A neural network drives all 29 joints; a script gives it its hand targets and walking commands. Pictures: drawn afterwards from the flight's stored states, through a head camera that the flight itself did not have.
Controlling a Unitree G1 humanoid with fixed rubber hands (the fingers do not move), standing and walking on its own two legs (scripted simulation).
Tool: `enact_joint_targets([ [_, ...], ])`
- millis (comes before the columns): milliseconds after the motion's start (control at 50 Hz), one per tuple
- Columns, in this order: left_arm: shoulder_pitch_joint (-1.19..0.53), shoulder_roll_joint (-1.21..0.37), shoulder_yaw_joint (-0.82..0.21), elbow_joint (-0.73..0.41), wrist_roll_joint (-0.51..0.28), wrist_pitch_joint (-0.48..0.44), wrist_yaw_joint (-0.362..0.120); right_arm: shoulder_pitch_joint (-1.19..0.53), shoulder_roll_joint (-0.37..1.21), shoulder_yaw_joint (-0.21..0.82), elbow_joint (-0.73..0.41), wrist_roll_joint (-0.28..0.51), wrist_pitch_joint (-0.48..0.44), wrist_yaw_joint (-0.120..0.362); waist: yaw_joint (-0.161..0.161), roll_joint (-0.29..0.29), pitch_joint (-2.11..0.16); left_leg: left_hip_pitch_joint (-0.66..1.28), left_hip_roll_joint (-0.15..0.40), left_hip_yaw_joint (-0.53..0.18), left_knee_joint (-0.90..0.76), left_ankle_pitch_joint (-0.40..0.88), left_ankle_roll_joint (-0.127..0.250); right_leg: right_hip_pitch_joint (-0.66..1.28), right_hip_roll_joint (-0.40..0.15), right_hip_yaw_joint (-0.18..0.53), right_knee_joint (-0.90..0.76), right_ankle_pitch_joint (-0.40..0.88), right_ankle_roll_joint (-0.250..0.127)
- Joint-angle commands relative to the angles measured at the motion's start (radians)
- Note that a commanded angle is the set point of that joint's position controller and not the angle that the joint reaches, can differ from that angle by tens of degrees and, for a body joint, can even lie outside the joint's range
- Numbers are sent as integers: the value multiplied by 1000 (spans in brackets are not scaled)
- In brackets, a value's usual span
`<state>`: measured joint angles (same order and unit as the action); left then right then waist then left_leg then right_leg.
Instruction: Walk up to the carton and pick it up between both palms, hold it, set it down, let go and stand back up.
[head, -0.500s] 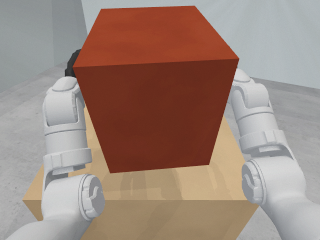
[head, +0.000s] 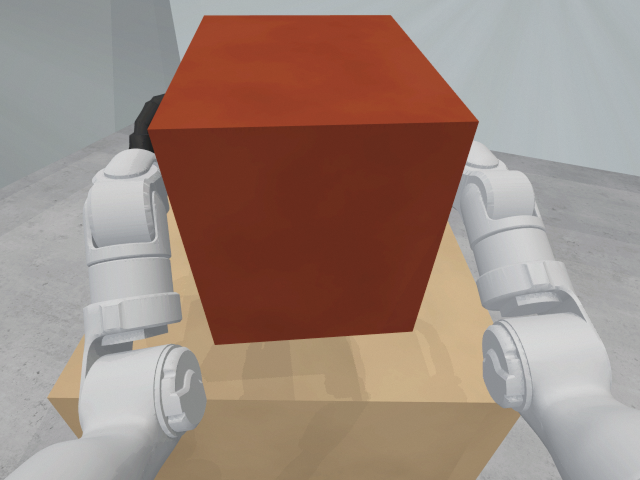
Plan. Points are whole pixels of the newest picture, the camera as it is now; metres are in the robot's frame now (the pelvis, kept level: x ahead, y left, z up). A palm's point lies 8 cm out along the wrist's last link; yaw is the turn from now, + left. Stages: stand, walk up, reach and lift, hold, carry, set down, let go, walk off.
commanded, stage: hold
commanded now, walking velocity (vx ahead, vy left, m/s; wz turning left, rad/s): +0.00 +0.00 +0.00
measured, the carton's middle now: (307, 171) +0.42 +0.00 +0.23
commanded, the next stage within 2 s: none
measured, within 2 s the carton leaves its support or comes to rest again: neither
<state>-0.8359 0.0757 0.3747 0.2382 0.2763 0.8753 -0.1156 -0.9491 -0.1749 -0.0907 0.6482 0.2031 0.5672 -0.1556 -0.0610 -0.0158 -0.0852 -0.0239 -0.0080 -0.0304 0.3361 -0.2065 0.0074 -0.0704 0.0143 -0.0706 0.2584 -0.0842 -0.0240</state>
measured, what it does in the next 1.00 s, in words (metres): stands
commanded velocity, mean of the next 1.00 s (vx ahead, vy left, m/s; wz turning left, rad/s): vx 0.00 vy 0.00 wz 0.00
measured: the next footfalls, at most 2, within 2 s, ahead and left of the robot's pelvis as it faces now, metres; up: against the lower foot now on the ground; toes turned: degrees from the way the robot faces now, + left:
none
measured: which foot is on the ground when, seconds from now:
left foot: down 0.00-1.00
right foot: down 0.00-1.00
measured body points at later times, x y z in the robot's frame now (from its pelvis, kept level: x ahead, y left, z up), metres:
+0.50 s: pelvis +0.00 +0.00 +0.00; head -0.07 +0.02 +0.44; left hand +0.38 +0.18 +0.27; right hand +0.39 -0.17 +0.27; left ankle -0.01 +0.11 -0.75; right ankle +0.05 -0.10 -0.75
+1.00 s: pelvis +0.00 +0.00 +0.00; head -0.07 +0.02 +0.44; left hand +0.38 +0.18 +0.27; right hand +0.39 -0.17 +0.28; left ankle -0.01 +0.11 -0.75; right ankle +0.05 -0.10 -0.75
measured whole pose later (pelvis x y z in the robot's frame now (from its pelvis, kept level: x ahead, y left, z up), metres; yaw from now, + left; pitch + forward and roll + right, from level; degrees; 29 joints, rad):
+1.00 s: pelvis +0.00 +0.00 +0.00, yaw +1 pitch -7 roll -1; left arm -0.81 0.06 0.38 0.19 0.28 0.87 -0.12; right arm -0.91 -0.17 -0.07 0.58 0.22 0.58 -0.17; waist -0.09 -0.02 -0.06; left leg 0.00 -0.01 -0.04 0.34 -0.21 0.01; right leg -0.04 0.01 -0.08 0.25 -0.09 -0.02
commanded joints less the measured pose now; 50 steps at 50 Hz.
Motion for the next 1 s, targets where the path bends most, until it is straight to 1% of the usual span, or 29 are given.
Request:
enact_joint_targets([
  [0, -653, -473, -385, -78, -183, -72, -146, -699, 605, 287, -277, 146, -44, 136, -19, 21, -282, -234, -21, 16, -90, 124, -20, 386, 21, 59, 35, 136, 25],
  [100, -639, -453, -381, -101, -173, -71, -160, -683, 604, 301, -310, 160, -40, 115, -27, 24, -290, -216, -35, 19, -76, 167, -23, 411, 17, 51, 42, 206, 37],
  [200, -627, -451, -389, -136, -171, -66, -161, -670, 602, 320, -343, 174, -36, 108, -25, 32, -294, -202, -39, 19, -67, 209, -29, 414, 22, 45, 46, 225, 39],
  [320, -620, -463, -403, -157, -175, -61, -154, -664, 596, 326, -356, 176, -36, 115, -20, 36, -286, -196, -33, 19, -68, 222, -34, 396, 30, 44, 42, 190, 33],
  [480, -628, -486, -417, -147, -182, -58, -145, -670, 587, 309, -330, 159, -43, 132, -20, 44, -272, -200, -18, 15, -81, 190, -38, 368, 32, 49, 33, 121, 21],
  [620, -632, -492, -413, -129, -180, -59, -142, -678, 586, 298, -308, 150, -51, 140, -20, 46, -271, -203, -14, 13, -84, 174, -37, 367, 30, 51, 31, 111, 18],
  [880, -625, -471, -397, -124, -171, -63, -146, -684, 599, 311, -323, 161, -52, 130, -16, 29, -284, -206, -28, 23, -77, 180, -25, 388, 26, 49, 37, 161, 30],
  [900, -592, -473, -380, -84, -166, -53, -152, -725, 615, 318, -408, 166, -58, 120, -26, -6, -285, -242, -39, 27, -69, 179, -16, 429, 10, 63, 34, 207, 38],
  [940, -567, -476, -372, -108, -155, -49, -157, -707, 605, 325, -421, 174, -45, 106, -30, 1, -294, -250, -40, 23, -73, 187, -20, 459, 10, 67, 49, 249, 40],
  [980, -578, -475, -381, -137, -157, -48, -159, -676, 598, 324, -416, 181, -32, 102, -41, 18, -302, -245, -39, 23, -72, 195, -30, 458, 13, 64, 54, 254, 37],
])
